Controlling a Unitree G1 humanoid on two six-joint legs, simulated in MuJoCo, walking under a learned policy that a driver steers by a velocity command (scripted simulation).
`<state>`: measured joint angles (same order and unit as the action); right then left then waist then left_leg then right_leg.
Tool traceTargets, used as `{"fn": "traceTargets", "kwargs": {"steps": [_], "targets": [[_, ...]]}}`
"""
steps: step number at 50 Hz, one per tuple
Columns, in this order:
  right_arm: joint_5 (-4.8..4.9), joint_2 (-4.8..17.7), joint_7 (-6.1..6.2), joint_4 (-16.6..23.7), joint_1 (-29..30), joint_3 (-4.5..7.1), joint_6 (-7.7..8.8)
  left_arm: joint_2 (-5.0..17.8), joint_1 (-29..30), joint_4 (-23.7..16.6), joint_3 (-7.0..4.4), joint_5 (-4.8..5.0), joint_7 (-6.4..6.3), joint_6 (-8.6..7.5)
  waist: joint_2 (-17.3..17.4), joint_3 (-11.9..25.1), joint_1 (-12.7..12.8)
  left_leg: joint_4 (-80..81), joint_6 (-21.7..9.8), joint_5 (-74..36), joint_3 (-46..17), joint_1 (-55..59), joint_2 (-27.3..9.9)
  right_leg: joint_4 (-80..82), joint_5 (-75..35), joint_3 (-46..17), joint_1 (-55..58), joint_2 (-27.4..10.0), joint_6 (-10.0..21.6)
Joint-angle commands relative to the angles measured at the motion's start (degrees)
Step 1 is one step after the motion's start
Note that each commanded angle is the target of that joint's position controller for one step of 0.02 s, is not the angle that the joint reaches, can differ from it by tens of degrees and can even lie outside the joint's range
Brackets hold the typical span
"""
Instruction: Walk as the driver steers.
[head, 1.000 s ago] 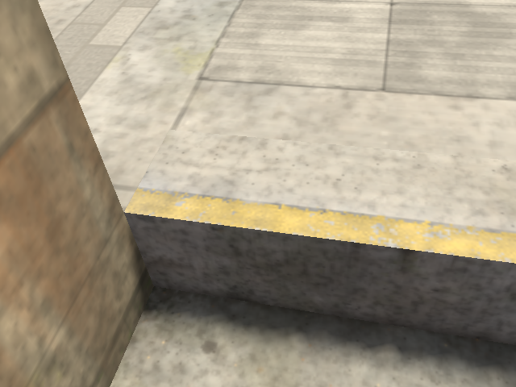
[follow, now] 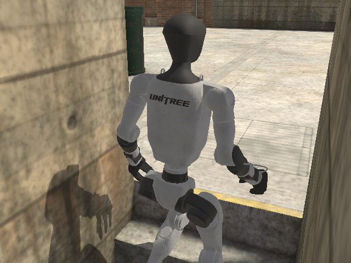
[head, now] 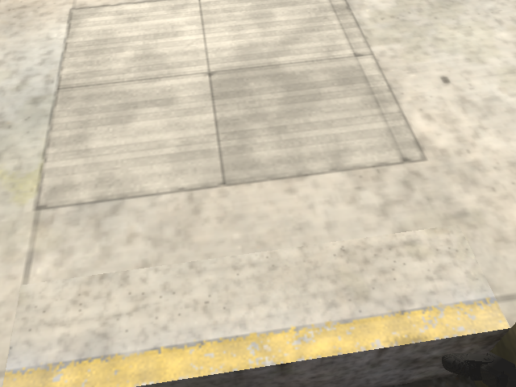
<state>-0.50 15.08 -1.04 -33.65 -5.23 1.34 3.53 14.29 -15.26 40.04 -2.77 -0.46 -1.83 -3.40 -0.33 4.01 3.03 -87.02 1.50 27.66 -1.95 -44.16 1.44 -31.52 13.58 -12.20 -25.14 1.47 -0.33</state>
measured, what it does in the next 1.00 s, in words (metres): walks ahead: left foot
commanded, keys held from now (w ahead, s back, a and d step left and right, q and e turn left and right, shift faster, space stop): no key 0.36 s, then w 0.30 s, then w+q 0.34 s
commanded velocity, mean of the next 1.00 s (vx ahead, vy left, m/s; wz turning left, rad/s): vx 0.21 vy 0.00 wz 0.02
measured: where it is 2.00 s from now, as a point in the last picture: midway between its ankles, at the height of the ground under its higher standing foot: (276, 290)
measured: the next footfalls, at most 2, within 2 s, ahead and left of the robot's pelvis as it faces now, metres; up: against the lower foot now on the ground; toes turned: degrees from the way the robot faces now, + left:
left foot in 0.08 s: +0.01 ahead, +0.16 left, +0.00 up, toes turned -3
left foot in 1.08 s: +0.24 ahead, +0.18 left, +0.22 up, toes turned -6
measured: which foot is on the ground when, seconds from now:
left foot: up 0.00-0.06, down 0.08-0.62, up 0.64-1.00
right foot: down 0.00-1.00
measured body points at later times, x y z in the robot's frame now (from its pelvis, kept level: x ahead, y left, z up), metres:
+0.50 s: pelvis +0.01 +0.03 +0.00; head +0.02 +0.05 +0.45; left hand +0.20 +0.24 -0.11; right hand +0.12 -0.19 -0.11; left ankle -0.03 +0.16 -0.73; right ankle +0.02 -0.11 -0.73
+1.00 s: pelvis +0.12 +0.03 +0.06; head +0.18 +0.06 +0.51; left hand +0.02 +0.25 -0.09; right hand +0.36 -0.14 -0.02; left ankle +0.20 +0.17 -0.45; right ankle +0.03 -0.11 -0.70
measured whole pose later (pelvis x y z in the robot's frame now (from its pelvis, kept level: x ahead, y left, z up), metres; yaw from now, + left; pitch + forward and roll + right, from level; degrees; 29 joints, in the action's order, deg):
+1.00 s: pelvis +0.12 +0.03 +0.06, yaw +5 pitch +14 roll +8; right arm 1.0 8.2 -7.4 -33.5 1.3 -5.4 -4.5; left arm 13.8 -25.3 65.5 -0.2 -6.4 9.0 -2.0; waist -10.9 6.8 -4.4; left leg -95.6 -10.7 24.1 4.0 -74.7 6.8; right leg -0.9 -8.8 8.2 -8.3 -13.0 9.3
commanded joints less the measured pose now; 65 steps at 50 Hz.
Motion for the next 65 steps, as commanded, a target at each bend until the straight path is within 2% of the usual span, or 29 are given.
{"fn": "traceTargets", "kwargs": {"steps": [1,3,6,8,11,18,20,22,23,25,29,32,33,35,37,39,41,43,45,47,48,49,51,52,54,55,57,59,65], "targets": [[0.90,1.37,-2.51,-0.11,-11.24,0.55,-0.07,12.62,20.06,-11.54,-2.95,-0.51,-0.75,0.84,-6.20,5.45,-10.90,32.89,0.14,-15.72,1.98,27.67,-3.22,8.80,-30.81,-5.76,-5.60,-8.42,13.86],[2.14,-0.64,-5.13,-4.09,-15.64,-0.29,-1.69,9.19,20.47,-11.99,-1.56,0.11,0.18,2.58,-3.72,3.53,-9.66,57.16,1.75,-25.61,2.46,33.55,-3.21,6.85,-27.96,-6.71,2.54,-7.26,12.90],[1.21,7.13,-7.69,-2.54,-5.17,0.31,-1.74,1.68,-7.36,-3.15,-0.53,1.23,3.42,3.29,10.80,8.54,9.17,56.25,-10.79,-57.85,-14.27,39.31,-14.96,-5.47,7.08,2.74,0.89,1.64,0.84],[2.23,2.45,-8.63,-1.35,-2.20,-0.75,-0.24,0.45,4.22,-2.39,0.84,0.58,4.99,1.78,6.06,1.27,3.54,59.93,-8.98,-24.18,-14.95,30.05,-11.47,-1.18,-0.64,5.57,0.10,-1.10,-2.86],[1.97,7.18,-3.82,-1.38,-5.13,1.42,1.80,2.73,20.32,-7.24,1.05,1.72,2.40,-0.74,7.01,-0.70,-3.58,63.81,-11.23,-21.23,-25.05,37.85,-16.04,-7.86,1.89,4.81,-11.86,-3.47,-4.97],[2.49,0.28,-6.02,-4.48,-5.08,-1.36,1.09,0.88,14.01,-3.81,2.83,0.20,5.22,-1.66,5.27,-1.61,-1.31,62.94,-6.28,-16.71,-10.47,29.61,-8.63,1.62,-8.32,10.32,6.82,-6.81,-0.76],[1.51,2.86,-5.54,-6.36,-12.47,0.04,1.23,3.16,16.67,-4.07,2.45,-0.01,4.66,-0.57,4.38,-1.85,-6.62,66.03,-8.29,-5.62,-12.59,37.46,-9.20,1.42,-1.95,11.33,1.61,-6.10,0.22],[-0.96,9.01,-3.24,-9.05,-16.54,2.90,1.03,5.04,20.75,-4.98,1.10,-0.66,3.78,-0.83,9.62,-6.14,-10.57,71.67,-15.87,8.89,-21.55,45.73,-17.11,-8.69,7.44,14.05,-15.80,-4.04,2.36],[1.02,2.41,2.90,-5.83,-6.92,-0.09,0.19,-1.66,15.77,-4.24,1.55,-0.77,4.12,1.65,8.44,-4.04,-3.71,71.33,-15.14,-20.34,-21.99,31.85,-18.91,-8.71,-1.26,12.56,-3.50,-6.63,2.30],[1.08,-1.60,4.74,-2.58,2.32,-1.68,0.54,-3.56,7.65,-3.05,2.14,-1.90,3.12,2.68,7.61,-0.12,1.73,62.96,-9.57,-34.28,-7.39,28.51,-13.03,-0.09,-2.64,13.61,9.66,-5.22,3.05],[1.27,0.50,4.36,-5.19,-6.48,0.83,0.43,-0.39,5.97,-3.42,0.99,-2.19,2.17,1.34,-0.85,1.67,-3.46,53.52,-8.54,-31.21,-0.24,31.75,-7.49,2.23,-3.77,12.91,8.94,-5.17,5.56],[0.94,-0.12,3.27,-4.08,-2.24,1.07,-0.12,4.75,-2.24,-3.68,-1.86,-2.31,0.13,1.83,-9.30,-1.22,0.59,42.73,-7.10,-18.25,4.53,16.77,-4.49,10.88,-0.42,0.94,16.18,-10.44,9.16],[-3.20,0.33,-2.86,-7.57,-10.62,0.88,-1.05,12.19,-8.61,-0.41,-3.94,0.06,-0.06,1.34,-7.52,3.86,2.55,36.08,-7.74,-8.05,0.10,11.74,-2.01,22.09,18.44,-20.16,22.75,-16.40,22.27],[-3.20,-1.73,-5.61,-8.31,-4.70,1.00,-0.82,10.47,-17.51,5.03,-3.19,-0.54,1.27,0.41,-16.20,-5.57,7.13,-29.48,-11.66,-2.00,-5.20,-24.91,2.37,24.45,12.99,-31.26,28.82,-26.32,29.83],[-1.96,-4.63,-4.54,-5.74,0.55,0.05,-0.54,-0.31,-26.70,16.12,1.51,-4.49,4.35,0.56,-6.50,-4.60,5.12,-56.74,-18.38,-5.80,-7.52,-51.76,1.83,17.79,12.86,-15.91,38.31,-24.01,19.57],[-2.86,-7.30,-4.87,-0.31,7.40,-2.20,-1.58,-7.79,-30.30,23.39,4.62,-4.26,4.62,-0.10,-3.87,-2.99,4.28,-60.73,-21.90,1.76,-6.46,-59.88,-1.55,17.08,8.78,-7.56,39.13,-23.75,15.56],[-2.48,-8.83,-4.71,6.67,9.63,-5.56,-4.39,-6.87,-24.42,27.09,5.47,-6.78,5.62,-1.14,-3.77,-3.09,-3.09,-55.15,-23.21,15.29,-6.73,-61.15,-4.77,22.78,6.94,0.77,27.83,-22.98,12.89],[0.10,-2.97,-2.67,9.41,8.55,-4.45,-5.44,2.23,-2.73,20.45,3.43,-9.38,6.62,-2.84,1.68,-1.18,-12.03,-26.58,-20.88,3.49,-2.65,-31.79,-6.83,34.45,13.65,13.53,-1.85,-16.69,9.85],[1.68,3.31,-4.52,11.17,15.38,-4.10,-7.99,13.30,-0.26,19.22,1.16,-7.68,9.84,-1.18,-5.49,0.55,-13.70,-20.58,-13.66,-2.85,4.89,3.63,-1.02,48.93,-12.33,15.24,-26.14,-16.57,18.89],[1.22,1.94,-7.38,2.37,-4.09,-4.43,-7.80,21.04,1.27,17.66,-0.59,-4.36,10.72,-0.21,-10.70,7.30,-21.49,-18.17,-12.18,-9.32,10.74,-6.40,4.46,28.21,-88.28,22.89,2.89,-19.17,20.96],[-0.09,2.31,-7.58,1.39,-5.42,-4.38,-7.87,21.09,0.07,16.64,-1.50,-3.22,10.34,-0.33,-12.11,11.95,-18.45,0.34,-10.94,-4.64,12.47,-9.71,6.52,21.90,-103.04,21.67,19.89,-21.79,21.76],[2.14,4.36,-6.30,1.08,0.28,-4.05,-8.44,15.60,-15.55,21.86,0.04,-5.30,11.29,0.25,-12.40,19.92,-10.06,8.41,-11.66,-1.65,9.60,-2.46,10.03,14.60,-118.10,19.43,22.26,-20.42,22.74],[2.93,5.52,-6.55,-4.36,-11.57,-2.60,-9.93,17.04,-16.12,23.85,-1.41,-8.42,11.64,2.29,-15.41,25.49,-12.07,17.18,-9.68,-9.31,6.54,8.35,12.05,6.55,-101.62,17.34,18.64,-20.35,24.08],[0.43,4.53,-6.71,-8.68,-20.41,-2.01,-9.72,15.77,-10.65,23.60,-2.42,-8.22,11.57,3.15,-6.21,24.24,-15.72,27.17,-9.80,-14.10,0.06,12.81,10.62,-5.04,-69.26,19.27,11.90,-17.60,20.63],[-2.85,2.84,-6.71,-20.32,-36.59,-1.30,-8.88,2.09,-0.16,22.90,0.19,-2.48,12.05,4.89,10.09,11.51,-15.65,38.78,-15.25,-7.06,-22.60,19.20,4.28,-52.77,-29.98,9.78,-22.35,-8.70,14.43],[-0.96,1.86,-6.36,-20.14,-33.99,-1.96,-6.76,0.29,2.47,18.71,0.76,-2.50,11.14,4.76,15.40,13.80,-12.27,45.60,-17.21,1.16,-31.79,22.19,-0.19,-65.94,-23.84,1.79,-32.86,-4.92,12.53],[2.44,-1.93,-6.59,-23.27,-30.00,-2.10,-0.83,3.11,9.70,14.68,0.44,-3.37,6.33,2.14,13.49,3.97,-10.16,50.16,-16.05,21.70,-40.56,18.05,-0.20,-75.90,-11.49,-0.29,-44.74,-0.58,8.88],[1.75,-3.97,-6.21,-24.83,-20.76,-2.54,1.59,2.27,13.13,12.89,1.52,-4.67,3.64,1.03,8.72,2.53,-6.78,50.68,-17.59,17.99,-42.05,16.60,1.10,-81.56,-4.68,-0.14,-48.75,0.40,8.91],[-2.64,0.86,-5.21,-26.41,-21.69,-1.75,0.92,3.76,21.17,7.02,2.65,-1.32,2.44,0.19,6.38,0.50,-7.86,56.94,-16.74,9.94,-41.35,8.74,-1.37,-89.06,5.80,6.40,-52.79,-0.36,6.49]]}}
